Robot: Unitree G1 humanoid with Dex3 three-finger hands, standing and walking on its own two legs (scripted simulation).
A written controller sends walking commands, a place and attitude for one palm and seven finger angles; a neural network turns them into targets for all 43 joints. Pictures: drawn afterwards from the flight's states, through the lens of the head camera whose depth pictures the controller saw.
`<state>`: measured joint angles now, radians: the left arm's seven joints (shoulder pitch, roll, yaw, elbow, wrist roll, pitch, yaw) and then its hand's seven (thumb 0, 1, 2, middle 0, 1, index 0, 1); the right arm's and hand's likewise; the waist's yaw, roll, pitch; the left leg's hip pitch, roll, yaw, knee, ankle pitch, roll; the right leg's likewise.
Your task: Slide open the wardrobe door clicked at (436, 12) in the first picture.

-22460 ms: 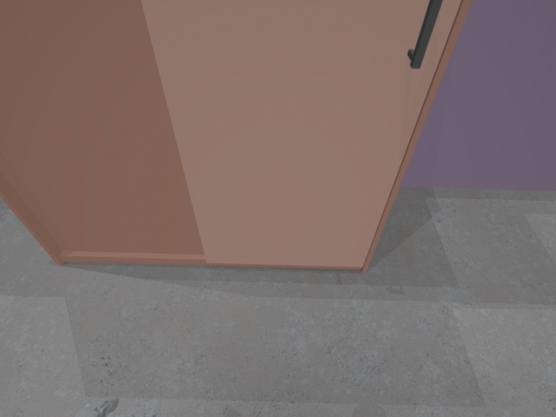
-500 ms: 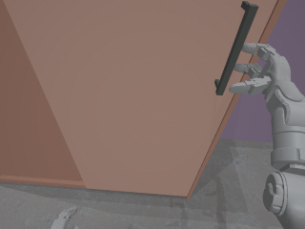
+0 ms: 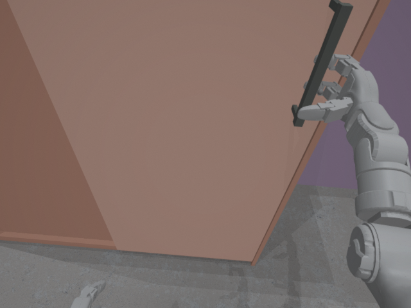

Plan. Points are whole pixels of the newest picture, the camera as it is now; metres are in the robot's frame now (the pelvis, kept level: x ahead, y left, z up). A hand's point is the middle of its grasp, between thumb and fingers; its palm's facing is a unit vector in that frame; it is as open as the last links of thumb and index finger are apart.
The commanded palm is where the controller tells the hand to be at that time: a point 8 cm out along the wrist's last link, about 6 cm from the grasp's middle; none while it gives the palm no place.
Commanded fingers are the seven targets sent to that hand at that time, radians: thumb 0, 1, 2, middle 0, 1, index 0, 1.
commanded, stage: slide the fingers in behind the handle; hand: right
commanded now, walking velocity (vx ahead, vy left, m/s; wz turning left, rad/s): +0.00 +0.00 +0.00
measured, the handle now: (314, 69) +0.50 -0.15 +0.27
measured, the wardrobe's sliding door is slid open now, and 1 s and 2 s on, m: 0.00 0.00 0.00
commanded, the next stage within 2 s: grip the handle and tug to test in 0.82 s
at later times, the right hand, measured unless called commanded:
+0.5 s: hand (312, 93) +0.44 -0.14 +0.25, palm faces +0.00 +1.00 +0.00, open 14.0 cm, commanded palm +0.41 -0.19 +0.26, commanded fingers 0.00 0.50 -0.30 0.30 1.20 0.30 1.20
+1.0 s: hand (309, 91) +0.43 -0.13 +0.26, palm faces +0.00 +1.00 -0.01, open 13.9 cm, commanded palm +0.41 -0.19 +0.26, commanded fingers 0.00 0.27 -0.40 0.32 1.23 0.32 1.23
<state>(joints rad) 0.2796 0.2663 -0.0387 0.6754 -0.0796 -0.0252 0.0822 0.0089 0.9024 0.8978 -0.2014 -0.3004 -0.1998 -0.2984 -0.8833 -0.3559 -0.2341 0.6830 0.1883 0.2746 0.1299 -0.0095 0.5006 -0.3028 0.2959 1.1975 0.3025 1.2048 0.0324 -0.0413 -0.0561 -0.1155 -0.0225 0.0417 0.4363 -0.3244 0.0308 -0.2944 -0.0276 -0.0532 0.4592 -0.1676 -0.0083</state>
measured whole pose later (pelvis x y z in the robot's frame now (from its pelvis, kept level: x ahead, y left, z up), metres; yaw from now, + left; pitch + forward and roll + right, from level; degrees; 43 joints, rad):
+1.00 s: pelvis +0.01 +0.01 +0.00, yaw +0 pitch -1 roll +0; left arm 0.25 0.26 -0.04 0.68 -0.07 0.01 0.08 0.01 0.90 0.90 -0.20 -0.30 -0.20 -0.30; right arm -0.86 -0.31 -0.21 0.61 0.18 0.33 0.09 -0.01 0.49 -0.31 0.30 1.20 0.29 1.21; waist 0.02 -0.04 -0.06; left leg -0.08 -0.03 0.05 0.42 -0.33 0.04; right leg -0.26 -0.03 -0.05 0.44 -0.17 0.00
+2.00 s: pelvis +0.01 +0.01 +0.00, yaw +0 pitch +0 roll +0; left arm 0.26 0.26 -0.03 0.67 -0.07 0.02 0.09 0.01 0.90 0.90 -0.20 -0.30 -0.20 -0.30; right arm -0.86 -0.31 -0.22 0.62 0.18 0.33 0.09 0.01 -0.75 -0.86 0.44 1.40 0.44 1.40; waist 0.03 -0.04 -0.06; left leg -0.08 -0.03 0.03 0.41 -0.33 0.04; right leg -0.26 -0.03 -0.06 0.44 -0.17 0.00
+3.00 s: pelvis +0.05 +0.01 +0.00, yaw -2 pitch +1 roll +0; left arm 0.09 0.22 -0.05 0.63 -0.04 0.03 0.04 0.01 0.90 0.90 -0.20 -0.30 -0.20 -0.30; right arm -0.66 -0.21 -0.05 0.18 0.13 0.31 -0.03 -0.02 -0.74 -0.84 0.39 1.37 0.28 1.37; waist -0.08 -0.07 -0.02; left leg -0.11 -0.03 0.02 0.56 -0.35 -0.02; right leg -0.25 -0.01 0.00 0.49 -0.25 0.00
